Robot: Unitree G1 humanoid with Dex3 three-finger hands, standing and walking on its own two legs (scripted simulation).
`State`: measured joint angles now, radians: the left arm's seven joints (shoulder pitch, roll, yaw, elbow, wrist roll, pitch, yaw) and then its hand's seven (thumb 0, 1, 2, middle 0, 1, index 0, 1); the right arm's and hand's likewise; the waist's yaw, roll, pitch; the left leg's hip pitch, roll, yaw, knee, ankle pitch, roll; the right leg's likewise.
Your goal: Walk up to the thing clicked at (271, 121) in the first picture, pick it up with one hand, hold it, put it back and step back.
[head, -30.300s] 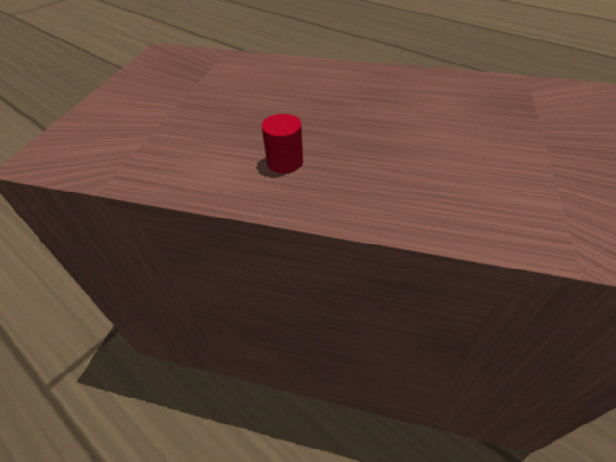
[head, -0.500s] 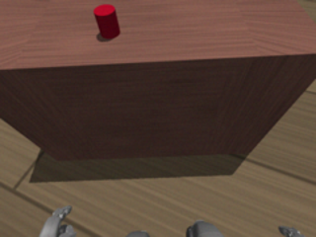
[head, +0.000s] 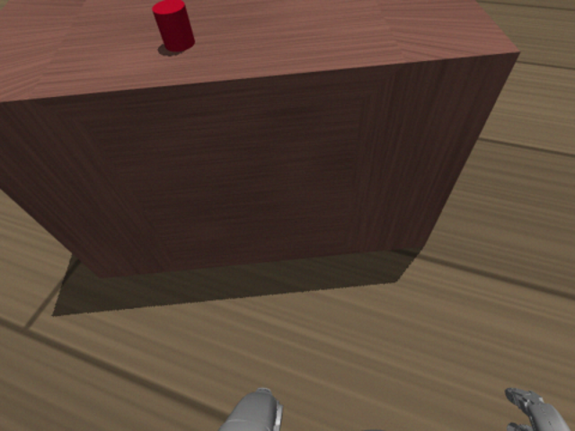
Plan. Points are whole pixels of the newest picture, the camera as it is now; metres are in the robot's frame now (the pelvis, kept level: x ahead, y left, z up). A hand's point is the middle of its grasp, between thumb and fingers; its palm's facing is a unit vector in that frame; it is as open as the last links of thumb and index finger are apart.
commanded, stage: step back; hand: left
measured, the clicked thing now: (174, 26) +0.92 +0.30 +0.08
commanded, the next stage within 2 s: stand in 1.68 s
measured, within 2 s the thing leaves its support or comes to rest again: neither
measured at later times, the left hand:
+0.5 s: hand out of the picture -0.09 +0.26 -0.14, palm faces +0.06 -0.92 -0.38, open 7.4 cm
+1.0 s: hand out of the picture -0.20 +0.26 -0.14, palm faces +0.07 -0.92 -0.38, open 7.4 cm
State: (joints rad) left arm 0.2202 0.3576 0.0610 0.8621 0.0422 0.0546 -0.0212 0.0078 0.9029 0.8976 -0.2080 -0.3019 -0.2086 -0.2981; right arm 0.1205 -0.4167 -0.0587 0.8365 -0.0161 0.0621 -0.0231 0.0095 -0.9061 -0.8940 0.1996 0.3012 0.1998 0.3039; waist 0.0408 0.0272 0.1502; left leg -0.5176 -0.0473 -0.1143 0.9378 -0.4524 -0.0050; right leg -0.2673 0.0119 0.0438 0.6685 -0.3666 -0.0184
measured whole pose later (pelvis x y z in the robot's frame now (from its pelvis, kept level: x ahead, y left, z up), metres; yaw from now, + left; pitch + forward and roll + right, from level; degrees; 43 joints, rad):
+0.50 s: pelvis -0.17 -0.02 +0.00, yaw +4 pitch -2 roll +0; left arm 0.15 0.38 0.06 0.85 0.02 0.06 0.00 0.01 0.90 0.90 -0.21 -0.30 -0.21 -0.30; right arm 0.15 -0.38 -0.04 0.86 -0.04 0.03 -0.01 0.01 -0.90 -0.89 0.20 0.30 0.20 0.30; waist 0.02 0.00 0.14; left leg -0.34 0.02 0.00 0.60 -0.23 0.02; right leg -0.33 0.05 0.08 0.94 -0.53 0.00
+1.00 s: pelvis -0.23 -0.02 +0.01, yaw +5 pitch -2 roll +1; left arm 0.22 0.40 0.05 0.98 0.03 0.01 -0.02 0.01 0.90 0.90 -0.21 -0.30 -0.21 -0.30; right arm 0.24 -0.35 -0.05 0.98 -0.04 -0.03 0.02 0.01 -0.91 -0.89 0.20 0.30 0.20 0.30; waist 0.02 -0.03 0.07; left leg -0.21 -0.03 -0.01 0.53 -0.28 0.02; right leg -0.31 -0.02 0.02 0.78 -0.49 -0.03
